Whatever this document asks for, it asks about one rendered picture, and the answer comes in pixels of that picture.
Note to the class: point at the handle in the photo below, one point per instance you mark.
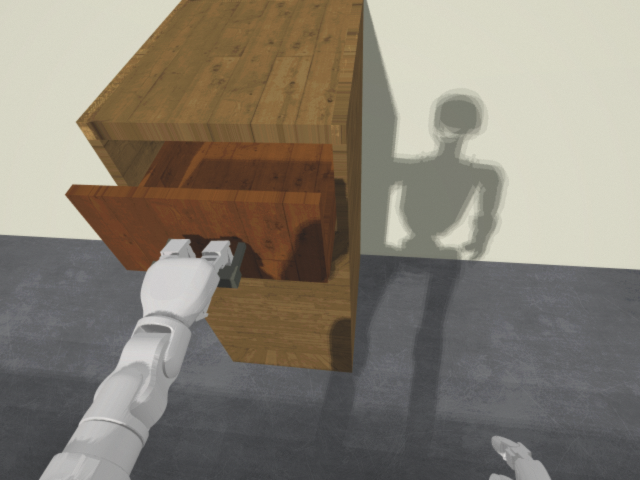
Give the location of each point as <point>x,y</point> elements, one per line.
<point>230,275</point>

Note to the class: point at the right robot hand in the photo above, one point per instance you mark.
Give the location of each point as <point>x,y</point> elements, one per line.
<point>519,458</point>

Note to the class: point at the robot left forearm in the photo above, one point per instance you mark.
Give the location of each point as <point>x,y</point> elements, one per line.
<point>115,428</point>

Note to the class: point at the cabinet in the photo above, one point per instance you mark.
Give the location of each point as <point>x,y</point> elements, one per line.
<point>261,71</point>

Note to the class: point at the drawer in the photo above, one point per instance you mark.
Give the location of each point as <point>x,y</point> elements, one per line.
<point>277,198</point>

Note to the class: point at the left robot hand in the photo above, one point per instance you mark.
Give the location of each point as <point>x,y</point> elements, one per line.
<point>181,286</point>

